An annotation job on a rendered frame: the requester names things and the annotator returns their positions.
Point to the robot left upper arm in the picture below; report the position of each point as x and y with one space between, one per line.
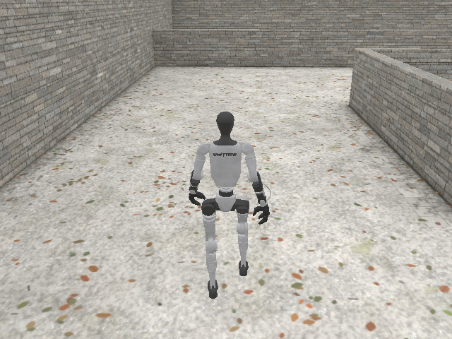
203 149

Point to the humanoid robot torso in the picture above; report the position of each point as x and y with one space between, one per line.
225 169

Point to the robot left thigh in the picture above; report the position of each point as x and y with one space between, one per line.
209 217

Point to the robot right hand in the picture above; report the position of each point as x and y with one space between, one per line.
264 215

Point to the robot left hand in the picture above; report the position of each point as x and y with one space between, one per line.
198 195

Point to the robot left forearm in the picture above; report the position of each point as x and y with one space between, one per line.
193 184

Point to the robot right upper arm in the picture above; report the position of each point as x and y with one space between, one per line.
250 158

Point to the robot right forearm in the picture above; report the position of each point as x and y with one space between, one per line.
260 194

